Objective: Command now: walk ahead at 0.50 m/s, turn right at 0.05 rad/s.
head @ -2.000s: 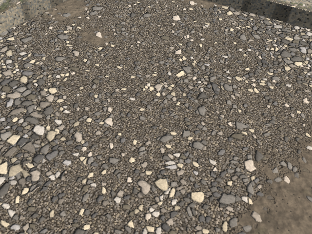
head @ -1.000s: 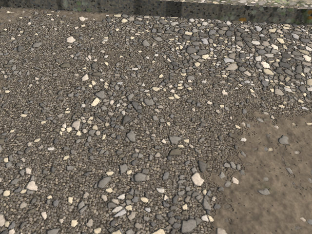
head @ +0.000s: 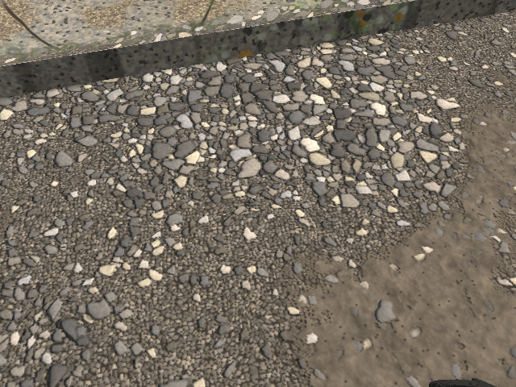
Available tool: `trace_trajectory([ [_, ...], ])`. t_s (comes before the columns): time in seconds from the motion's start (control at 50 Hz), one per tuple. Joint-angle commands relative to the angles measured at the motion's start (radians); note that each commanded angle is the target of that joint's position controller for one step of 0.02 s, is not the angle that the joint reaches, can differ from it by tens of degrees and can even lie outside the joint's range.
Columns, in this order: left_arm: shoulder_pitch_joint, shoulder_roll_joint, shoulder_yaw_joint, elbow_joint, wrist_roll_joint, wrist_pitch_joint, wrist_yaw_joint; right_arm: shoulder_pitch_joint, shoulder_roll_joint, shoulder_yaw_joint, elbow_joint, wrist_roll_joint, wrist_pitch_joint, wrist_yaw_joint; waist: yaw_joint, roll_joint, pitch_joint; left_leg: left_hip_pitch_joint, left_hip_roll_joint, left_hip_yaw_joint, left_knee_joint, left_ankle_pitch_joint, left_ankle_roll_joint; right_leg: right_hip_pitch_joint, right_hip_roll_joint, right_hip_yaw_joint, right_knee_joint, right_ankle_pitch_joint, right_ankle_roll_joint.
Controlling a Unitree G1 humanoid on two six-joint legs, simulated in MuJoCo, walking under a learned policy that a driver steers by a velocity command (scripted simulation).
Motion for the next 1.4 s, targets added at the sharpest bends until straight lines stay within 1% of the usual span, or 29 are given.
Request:
trace_trajectory([
  [0.02, -0.034, 0.149, 0.023, -0.056, -0.005, -0.015, 0.005, 0.427, -0.198, -0.067, 0.067, -0.024, -0.026, -0.037, -0.236, -0.015, -0.235, 0.575, 0.103, -0.147, -0.07, -0.089, 0.1, -0.258, -0.214, 0.011, 0.6, 0.884, -0.036],
  [0.04, 0.097, 0.04, 0.002, -0.071, -0.045, -0.015, -0.008, 0.491, -0.314, -0.101, 0.081, -0.037, -0.023, -0.038, -0.179, 0.236, -0.373, 0.869, 0.411, -0.663, -0.128, -0.146, 0.266, -0.634, -0.012, -0.049, 1.027, 0.142, 0.02],
  [0.06, 0.021, 0.145, 0.026, -0.06, -0.009, -0.014, -0.002, 0.42, -0.231, -0.085, 0.08, 0.006, -0.014, -0.024, -0.173, 0.077, -0.319, 0.786, 0.39, -0.779, -0.237, -0.162, 0.248, -0.743, -0.012, 0.077, 1.106, -0.067, -0.002],
  [0.08, -0.052, 0.135, 0.028, -0.087, -0.009, -0.016, -0.006, 0.3, -0.192, -0.073, 0.066, 0.018, -0.013, -0.021, -0.121, 0.046, -0.144, 0.62, 0.358, -0.59, -0.259, -0.165, 0.22, -0.776, -0.073, 0.081, 1.081, 0.02, -0.004],
  [0.14, -0.079, 0.089, 0.018, -0.087, 0.008, 0.005, -0.021, 0.227, -0.089, -0.043, 0.091, 0.016, -0.031, -0.02, -0.05, 0.04, -0.017, 0.353, 0.233, -0.328, -0.349, 0.001, 0.137, -0.67, -0.156, 0.046, 0.929, 0.102, 0.014],
  [0.2, -0.094, 0.057, 0.011, -0.086, 0.016, 0.029, -0.038, 0.278, -0.107, -0.047, 0.131, 0.021, -0.055, -0.017, -0.033, 0.048, -0.012, 0.315, 0.202, -0.243, -0.396, 0.096, 0.141, -0.669, -0.176, 0.008, 0.864, 0.15, 0.042],
  [0.3, -0.321, 0.045, 0.0, -0.155, 0.01, 0.03, -0.045, 0.348, -0.113, -0.048, 0.177, 0.025, -0.056, -0.014, -0.075, 0.042, 0.041, 0.354, 0.154, -0.149, -0.442, 0.14, 0.123, -0.774, -0.211, -0.048, 0.594, 0.334, 0.084],
  [0.42, -0.487, 0.045, -0.007, -0.207, 0.003, 0.018, -0.039, 0.436, -0.136, -0.053, 0.217, 0.02, -0.046, -0.025, -0.124, 0.052, 0.034, 0.456, 0.175, -0.189, -0.352, 0.277, 0.113, -0.712, -0.159, -0.067, 0.356, 0.392, 0.091],
  [0.48, -0.446, 0.078, 0.004, -0.208, 0.001, 0.002, -0.03, 0.404, -0.161, -0.062, 0.213, 0.011, -0.039, -0.034, -0.086, 0.064, 0.015, 0.492, 0.201, -0.237, -0.262, 0.355, 0.095, -0.611, -0.136, -0.049, 0.288, 0.284, 0.065],
  [0.52, -0.217, 0.123, 0.029, -0.137, 0.012, -0.021, -0.013, 0.375, -0.156, -0.063, 0.207, 0.016, -0.037, -0.032, 0.015, 0.011, -0.097, 0.431, 0.133, -0.196, 0.001, 0.419, 0.062, -0.305, -0.117, -0.047, 0.18, 0.27, 0.026],
  [0.54, -0.044, 0.203, 0.051, -0.115, 0.038, -0.032, 0.003, 0.363, -0.112, -0.051, 0.17, 0.026, -0.041, -0.029, 0.075, -0.091, -0.24, 0.271, 0.064, -0.145, 0.28, 0.187, 0.04, -0.058, -0.321, 0.156, 0.157, 0.153, -0.023],
  [0.56, -0.02, 0.306, 0.077, -0.119, 0.044, -0.019, 0.005, 0.478, 0.004, -0.029, 0.139, 0.06, -0.037, -0.031, 0.021, -0.316, -0.352, -0.065, -0.092, -0.051, 0.583, -0.416, 0.002, 0.175, -0.579, 0.563, 0.06, 0.071, -0.133],
  [0.58, -0.083, 0.219, 0.065, -0.133, 0.019, -0.004, 0.002, 0.444, -0.115, -0.056, 0.164, 0.031, -0.021, -0.039, 0.013, -0.172, -0.29, -0.144, -0.033, -0.128, 0.684, -0.419, 0.017, 0.077, -0.548, 0.613, 0.012, -0.04, -0.137],
  [0.62, -0.216, 0.094, 0.033, -0.148, 0.011, -0.011, -0.004, 0.344, -0.099, -0.062, 0.151, 0.024, -0.017, -0.024, -0.035, -0.078, -0.08, -0.129, 0.047, -0.142, 0.649, -0.251, 0.013, -0.158, -0.451, 0.325, -0.04, 0.08, -0.086],
  [0.66, -0.223, 0.059, 0.025, -0.13, 0.003, -0.024, 0.003, 0.336, -0.078, -0.065, 0.152, 0.003, 0.007, -0.008, -0.07, -0.117, -0.034, -0.077, 0.077, -0.131, 0.607, -0.201, -0.008, -0.258, -0.384, 0.155, -0.074, 0.23, -0.042],
  [0.76, -0.154, 0.074, 0.035, -0.09, -0.01, -0.054, 0.002, 0.223, -0.047, -0.062, 0.1, -0.004, 0.041, 0.016, -0.084, -0.09, -0.011, -0.167, 0.097, -0.106, 0.57, -0.071, -0.039, -0.252, -0.376, -0.019, -0.114, 0.415, -0.053],
  [0.92, -0.07, 0.108, 0.045, -0.045, -0.004, -0.045, 0.007, -0.045, -0.035, -0.036, -0.008, -0.006, 0.036, 0.044, -0.033, -0.085, 0.054, -0.125, 0.073, 0.011, 0.177, 0.081, -0.017, -0.182, -0.37, -0.209, -0.103, 0.547, -0.039],
  [0.96, -0.06, 0.114, 0.046, -0.034, -0.005, -0.031, 0.014, -0.054, -0.036, -0.036, -0.018, -0.013, 0.031, 0.043, -0.039, -0.079, 0.062, -0.088, 0.042, 0.048, 0.114, 0.031, 0.006, -0.13, -0.373, -0.253, -0.018, 0.778, -0.025],
  [1.0, -0.065, 0.143, 0.055, -0.031, -0.008, -0.015, 0.023, 0.022, -0.05, -0.044, 0.001, -0.021, 0.025, 0.033, -0.069, -0.11, 0.006, 0.019, -0.03, 0.086, 0.083, -0.049, 0.038, -0.09, -0.365, -0.281, 0.151, 1.099, -0.004],
  [1.04, -0.085, 0.163, 0.062, -0.04, -0.019, 0.005, 0.025, 0.241, -0.089, -0.067, 0.066, -0.029, 0.003, 0.015, -0.159, -0.089, -0.125, 0.276, -0.093, 0.068, -0.039, 0.019, 0.084, -0.145, -0.343, -0.292, 0.499, 1.047, 0.026],
  [1.06, -0.083, 0.145, 0.058, -0.063, -0.023, 0.004, 0.021, 0.35, -0.171, -0.094, 0.095, -0.039, -0.008, -0.002, -0.207, -0.005, -0.212, 0.506, 0.021, -0.073, -0.073, 0.253, 0.126, -0.339, -0.299, -0.293, 0.783, 0.676, 0.07],
  [1.08, 0.011, 0.026, 0.035, -0.122, -0.036, 0.006, 0.009, 0.306, -0.309, -0.125, 0.07, -0.027, -0.001, -0.011, -0.105, 0.218, -0.329, 0.843, 0.371, -0.517, 0.024, 0.87, 0.311, -0.755, -0.115, -0.244, 1.173, -0.272, 0.131],
  [1.1, -0.064, 0.113, 0.05, -0.129, -0.015, 0.013, 0.01, 0.39, -0.303, -0.131, 0.054, 0.024, 0.017, -0.021, -0.18, 0.032, -0.446, 0.815, 0.381, -0.581, -0.036, 0.943, 0.35, -0.763, -0.113, -0.036, 1.227, -0.208, 0.132],
  [1.12, -0.129, 0.081, 0.043, -0.15, -0.027, 0.012, 0.013, 0.302, -0.268, -0.121, 0.05, 0.027, 0.025, -0.031, -0.146, 0.036, -0.307, 0.691, 0.354, -0.465, -0.081, 0.864, 0.329, -0.806, -0.156, -0.011, 1.206, -0.105, 0.127],
  [1.16, -0.169, 0.086, 0.043, -0.148, -0.001, 0.021, 0.017, 0.181, -0.153, -0.091, 0.035, 0.041, 0.033, -0.039, -0.082, -0.006, -0.118, 0.441, 0.232, -0.354, -0.165, 0.669, 0.233, -0.765, -0.201, -0.003, 1.045, -0.007, 0.129],
  [1.2, -0.127, 0.082, 0.046, -0.146, 0.018, 0.059, 0.014, 0.151, -0.127, -0.079, 0.024, 0.035, 0.032, -0.039, -0.04, 0.006, -0.118, 0.318, 0.18, -0.307, -0.195, 0.634, 0.203, -0.669, -0.195, -0.002, 0.969, 0.015, 0.141],
  [1.24, -0.122, 0.064, 0.042, -0.154, 0.011, 0.08, 0.013, 0.168, -0.164, -0.09, 0.024, 0.022, 0.022, -0.031, -0.029, -0.001, -0.145, 0.287, 0.156, -0.297, -0.198, 0.638, 0.194, -0.647, -0.179, -0.008, 0.919, 0.043, 0.147],
  [1.34, -0.282, 0.09, 0.048, -0.212, 0.022, 0.091, 0.0, 0.221, -0.179, -0.098, 0.018, 0.017, 0.031, -0.027, -0.086, 0.066, -0.102, 0.28, 0.116, -0.45, -0.344, -0.233, 0.174, -0.752, -0.187, 0.024, 0.738, 0.157, 0.157],
  [1.4, -0.366, 0.094, 0.048, -0.237, 0.018, 0.08, -0.003, 0.285, -0.187, -0.104, 0.029, 0.017, 0.028, -0.026, -0.123, 0.059, -0.06, 0.357, 0.139, -0.531, -0.368, -0.32, 0.169, -0.824, -0.18, 0.044, 0.622, 0.196, 0.164],
])
Keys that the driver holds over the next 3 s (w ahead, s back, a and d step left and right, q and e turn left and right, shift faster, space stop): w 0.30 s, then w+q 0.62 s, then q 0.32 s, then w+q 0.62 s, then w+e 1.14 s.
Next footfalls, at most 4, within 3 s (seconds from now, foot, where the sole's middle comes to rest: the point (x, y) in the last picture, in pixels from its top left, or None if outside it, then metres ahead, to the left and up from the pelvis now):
0.02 left None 0.18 0.09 -0.76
0.54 right None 0.46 -0.10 -0.76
1.06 left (230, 305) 0.66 0.16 -0.76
1.66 right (268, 248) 0.85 0.06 -0.76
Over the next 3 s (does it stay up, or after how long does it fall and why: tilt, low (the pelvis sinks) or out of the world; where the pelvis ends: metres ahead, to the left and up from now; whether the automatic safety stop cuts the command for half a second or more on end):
stays up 1.20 0.54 0.02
